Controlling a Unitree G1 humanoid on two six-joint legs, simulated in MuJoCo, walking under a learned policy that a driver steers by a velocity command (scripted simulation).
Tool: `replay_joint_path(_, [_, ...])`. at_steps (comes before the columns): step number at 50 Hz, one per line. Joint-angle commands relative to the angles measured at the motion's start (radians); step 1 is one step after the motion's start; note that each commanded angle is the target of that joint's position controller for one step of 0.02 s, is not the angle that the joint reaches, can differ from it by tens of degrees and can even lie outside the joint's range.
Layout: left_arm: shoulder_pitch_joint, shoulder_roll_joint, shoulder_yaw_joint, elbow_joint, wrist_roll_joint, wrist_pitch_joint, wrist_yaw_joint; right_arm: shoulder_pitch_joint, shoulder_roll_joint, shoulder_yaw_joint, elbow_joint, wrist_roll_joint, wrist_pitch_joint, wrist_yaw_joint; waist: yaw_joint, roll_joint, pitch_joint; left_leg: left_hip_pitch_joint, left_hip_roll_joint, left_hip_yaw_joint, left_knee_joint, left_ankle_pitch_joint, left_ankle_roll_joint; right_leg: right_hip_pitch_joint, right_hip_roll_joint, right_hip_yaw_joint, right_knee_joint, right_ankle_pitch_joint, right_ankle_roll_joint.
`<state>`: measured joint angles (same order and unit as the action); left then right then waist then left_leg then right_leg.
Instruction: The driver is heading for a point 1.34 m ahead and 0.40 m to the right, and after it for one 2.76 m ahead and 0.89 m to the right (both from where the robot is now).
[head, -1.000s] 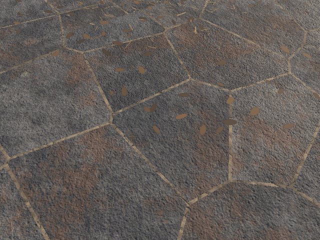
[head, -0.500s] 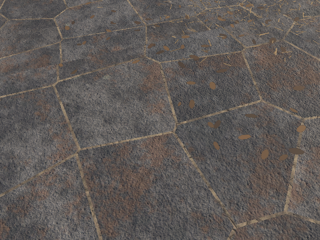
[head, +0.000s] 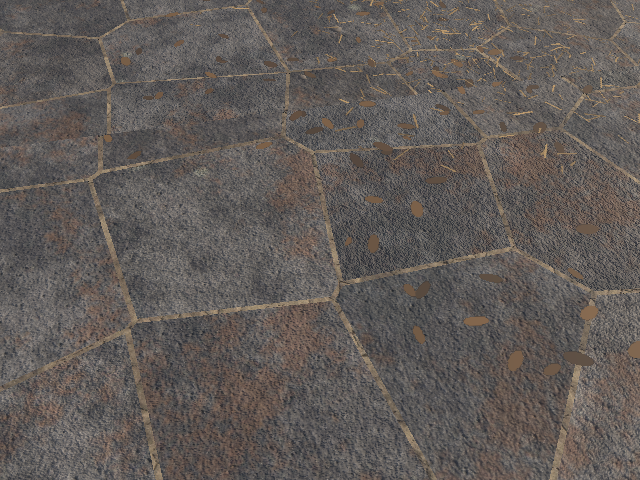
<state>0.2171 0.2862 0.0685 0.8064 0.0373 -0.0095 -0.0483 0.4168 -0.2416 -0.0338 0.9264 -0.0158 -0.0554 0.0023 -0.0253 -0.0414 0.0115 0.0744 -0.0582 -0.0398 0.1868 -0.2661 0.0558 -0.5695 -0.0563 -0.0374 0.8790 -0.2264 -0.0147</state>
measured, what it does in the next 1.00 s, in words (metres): walks ahead: right foot, then left foot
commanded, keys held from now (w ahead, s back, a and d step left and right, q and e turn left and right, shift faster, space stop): w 0.46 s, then w+e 0.54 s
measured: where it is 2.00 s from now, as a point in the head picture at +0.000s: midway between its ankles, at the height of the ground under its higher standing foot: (433, 279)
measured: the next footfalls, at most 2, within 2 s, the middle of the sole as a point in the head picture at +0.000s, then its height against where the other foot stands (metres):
right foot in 0.18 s outside the picture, level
left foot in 0.72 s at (291, 455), level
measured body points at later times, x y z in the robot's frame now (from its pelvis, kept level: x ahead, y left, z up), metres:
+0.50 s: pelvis +0.25 -0.06 +0.00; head +0.27 -0.07 +0.45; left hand +0.24 +0.19 -0.13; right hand +0.37 -0.31 -0.13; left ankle +0.38 +0.09 -0.68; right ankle +0.21 -0.12 -0.74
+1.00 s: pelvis +0.53 -0.03 +0.00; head +0.56 -0.03 +0.45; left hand +0.70 +0.20 -0.13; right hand +0.49 -0.30 -0.13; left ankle +0.52 +0.05 -0.74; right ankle +0.57 -0.19 -0.66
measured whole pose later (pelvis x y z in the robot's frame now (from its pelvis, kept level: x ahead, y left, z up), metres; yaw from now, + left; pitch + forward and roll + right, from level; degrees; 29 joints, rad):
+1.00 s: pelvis +0.53 -0.03 +0.00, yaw -15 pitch +0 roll +1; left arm 0.19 0.28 0.07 0.86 0.03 0.00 -0.05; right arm 0.33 -0.23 -0.05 0.94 -0.02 -0.10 -0.01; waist -0.01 -0.04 0.04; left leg -0.08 -0.01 0.20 0.29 -0.21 0.05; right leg -0.64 -0.08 0.00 1.05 -0.16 -0.05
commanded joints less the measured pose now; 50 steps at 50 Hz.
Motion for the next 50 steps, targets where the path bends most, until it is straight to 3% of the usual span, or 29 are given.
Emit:
replay_joint_path(1, [-0.191,0.030,-0.005,-0.120,-0.004,-0.017,-0.010,-0.003,-0.134,-0.025,-0.026,0.001,-0.024,-0.001,-0.022,0.156,0.126,-0.091,0.229,-0.110,-0.078,0.291,0.146,-0.091,-0.004,-0.023,-0.106,0.086,0.012])
replay_joint_path(4, [-0.224,0.035,-0.008,-0.139,-0.008,-0.014,-0.007,0.020,-0.163,-0.030,0.000,0.001,-0.027,-0.005,-0.021,0.153,0.130,-0.098,0.263,-0.099,-0.064,0.387,0.131,0.014,0.016,-0.041,-0.222,0.100,-0.023])
replay_joint_path(6, [-0.176,0.049,-0.002,-0.129,-0.008,-0.016,0.004,0.007,-0.179,-0.031,0.010,0.001,-0.027,-0.009,0.011,0.145,0.109,-0.081,0.278,-0.084,0.002,0.560,0.110,0.119,0.047,-0.055,-0.267,0.069,-0.057])
replay_joint_path(7, [-0.106,0.063,0.007,-0.108,-0.008,-0.018,0.015,-0.001,-0.190,-0.033,0.015,-0.002,-0.026,-0.010,0.046,0.142,0.068,-0.072,0.271,-0.064,0.101,0.729,0.094,0.218,0.078,-0.067,-0.290,0.043,-0.073])
replay_joint_path(8, [0.031,0.079,0.018,-0.061,-0.006,-0.025,0.026,-0.008,-0.195,-0.034,0.022,-0.002,-0.021,-0.011,0.111,0.111,-0.007,-0.092,0.237,-0.024,0.286,0.833,0.074,0.386,0.111,-0.080,-0.348,0.047,-0.094])
replay_joint_path(9, [0.195,0.123,0.034,-0.011,0.009,-0.037,0.041,0.000,-0.178,-0.027,0.019,-0.002,-0.021,-0.010,0.173,0.069,-0.108,-0.230,0.187,0.010,0.529,0.704,0.057,0.627,0.050,-0.012,-0.368,0.003,-0.122])
replay_joint_path(10, [0.320,0.245,0.059,0.000,0.030,-0.045,0.051,0.073,-0.062,0.002,-0.020,0.023,-0.023,-0.002,0.170,-0.157,-0.265,-0.511,0.061,0.072,0.918,0.212,0.011,0.885,-0.268,0.442,-0.464,-0.288,-0.210])
replay_joint_path(11, [0.297,0.239,0.054,0.013,-0.004,-0.039,0.041,0.070,-0.110,-0.015,-0.010,0.009,-0.025,0.000,0.145,-0.190,-0.296,-0.624,-0.035,-0.037,1.085,-0.221,0.022,0.825,-0.358,0.802,-0.666,-0.340,-0.256])
replay_joint_path(12, [0.168,0.193,0.042,0.002,-0.019,-0.037,0.037,-0.004,-0.141,-0.026,-0.028,-0.003,-0.021,0.001,0.090,-0.098,-0.120,-0.689,0.041,-0.063,1.137,-0.157,0.041,0.682,-0.325,0.660,-0.663,-0.393,-0.239])
replay_joint_path(13, [0.080,0.120,0.023,-0.014,-0.022,-0.042,0.032,-0.053,-0.136,-0.022,-0.035,-0.005,-0.025,0.011,0.068,-0.018,-0.029,-0.679,0.089,-0.044,1.089,-0.071,0.048,0.546,-0.283,0.520,-0.681,-0.318,-0.226])
replay_joint_path(14, [0.040,0.085,0.011,-0.011,-0.019,-0.049,0.031,-0.062,-0.109,-0.018,-0.033,-0.004,-0.023,0.017,0.035,-0.013,0.015,-0.643,0.125,-0.029,1.019,-0.031,0.048,0.459,-0.226,0.409,-0.708,-0.220,-0.194])
replay_joint_path(16, [0.038,0.052,-0.002,0.013,-0.020,-0.065,0.033,-0.026,-0.081,-0.011,-0.009,-0.023,0.002,0.026,-0.002,-0.035,0.028,-0.563,0.149,-0.008,0.962,0.000,0.030,0.368,-0.166,0.277,-0.736,-0.048,-0.175])
replay_joint_path(18, [0.082,0.059,-0.001,0.040,-0.024,-0.082,0.032,-0.049,-0.070,-0.009,-0.014,-0.022,0.014,0.033,-0.007,-0.024,0.033,-0.587,0.157,0.012,0.930,0.036,0.015,0.366,-0.156,0.224,-0.761,0.042,-0.193])
replay_joint_path(22, [0.158,0.055,-0.003,0.087,-0.029,-0.088,0.033,-0.224,-0.070,-0.008,-0.069,-0.023,0.021,0.038,0.019,-0.001,0.088,-0.747,0.186,0.044,0.777,0.166,-0.027,0.431,-0.138,0.159,-0.813,0.102,-0.206])
replay_joint_path(26, [0.224,0.054,-0.008,0.124,-0.035,-0.089,0.037,-0.385,-0.042,0.004,-0.121,-0.019,0.013,0.041,0.057,0.004,0.099,-0.719,0.156,0.080,0.544,0.290,-0.053,0.462,-0.106,0.121,-0.784,0.247,-0.193])
replay_joint_path(29, [0.270,0.067,-0.007,0.146,-0.030,-0.084,0.046,-0.461,-0.046,0.007,-0.149,-0.015,0.009,0.037,0.081,-0.003,0.091,-0.696,0.125,0.089,0.448,0.299,-0.056,0.536,-0.118,0.142,-0.729,0.374,-0.193])
replay_joint_path(32, [0.270,0.085,-0.002,0.154,-0.021,-0.076,0.056,-0.481,-0.067,0.003,-0.172,-0.011,-0.002,0.030,0.072,-0.018,0.079,-0.658,0.104,0.075,0.389,0.219,-0.035,0.613,-0.144,0.183,-0.653,0.495,-0.186])
replay_joint_path(34, [0.234,0.104,0.004,0.148,-0.015,-0.072,0.060,-0.382,-0.095,-0.009,-0.151,-0.009,-0.015,0.020,0.020,-0.034,0.036,-0.499,0.065,0.079,0.334,0.123,-0.009,0.611,-0.137,0.190,-0.543,0.645,-0.160])
replay_joint_path(35, [0.218,0.107,0.005,0.146,-0.017,-0.071,0.056,-0.246,-0.118,-0.021,-0.110,-0.012,-0.026,0.010,-0.038,-0.011,-0.036,-0.320,0.043,0.091,0.272,0.128,0.012,0.580,-0.100,0.165,-0.387,0.692,-0.142])
replay_joint_path(36, [0.206,0.087,0.000,0.130,-0.027,-0.074,0.051,-0.077,-0.172,-0.040,-0.073,-0.032,-0.040,-0.006,-0.104,0.039,-0.152,-0.062,0.146,-0.005,0.257,0.104,0.051,0.437,-0.046,0.130,-0.156,0.535,-0.123])
replay_joint_path(37, [0.283,-0.027,-0.023,0.084,-0.068,-0.074,0.047,0.027,-0.287,-0.070,-0.083,-0.060,-0.039,-0.019,-0.090,0.234,-0.330,0.270,0.463,-0.411,0.228,-0.034,0.143,0.107,0.092,0.040,0.209,0.060,-0.073])
replay_joint_path(38, [0.293,0.032,-0.008,0.089,-0.052,-0.065,0.055,-0.020,-0.257,-0.067,-0.088,-0.038,-0.022,-0.013,-0.068,0.256,-0.357,0.240,0.528,-0.647,0.104,-0.074,0.181,-0.030,0.126,0.079,0.352,-0.299,-0.085])
replay_joint_path(39, [0.233,0.073,0.008,0.094,-0.037,-0.055,0.056,-0.105,-0.176,-0.048,-0.100,-0.025,-0.016,-0.011,-0.033,0.142,-0.190,0.100,0.478,-0.496,0.091,-0.138,0.155,-0.073,0.056,0.111,0.391,-0.220,-0.094])
replay_joint_path(40, [0.186,0.053,0.006,0.088,-0.033,-0.053,0.047,-0.169,-0.112,-0.033,-0.107,-0.019,-0.020,-0.008,-0.016,0.095,-0.086,-0.034,0.432,-0.355,0.056,-0.081,0.133,-0.061,0.018,0.106,0.357,-0.141,-0.090])
replay_joint_path(41, [0.166,0.032,0.006,0.086,-0.027,-0.046,0.039,-0.192,-0.085,-0.026,-0.104,-0.018,-0.025,-0.008,0.002,0.111,-0.035,-0.121,0.388,-0.246,0.024,-0.008,0.105,-0.032,-0.009,0.100,0.318,-0.101,-0.086])
replay_joint_path(43, [0.171,0.009,0.006,0.085,-0.006,-0.018,0.022,-0.185,-0.065,-0.020,-0.084,-0.010,-0.040,-0.012,0.037,0.143,0.002,-0.215,0.342,-0.110,-0.010,0.107,0.079,0.016,-0.029,0.087,0.291,-0.069,-0.065])
replay_joint_path(46, [0.097,-0.006,0.005,0.049,-0.005,0.004,0.007,-0.147,-0.082,-0.029,-0.063,0.001,-0.065,-0.009,0.049,0.122,0.020,-0.213,0.336,0.000,-0.046,0.227,0.091,-0.050,-0.044,0.073,0.271,0.012,-0.047])
replay_joint_path(50, [-0.050,-0.011,-0.004,-0.011,-0.006,0.005,-0.009,-0.105,-0.077,-0.030,-0.038,-0.005,-0.066,-0.008,0.033,0.113,0.060,-0.189,0.303,0.135,-0.056,0.318,0.091,-0.119,-0.048,0.039,0.098,0.157,-0.029])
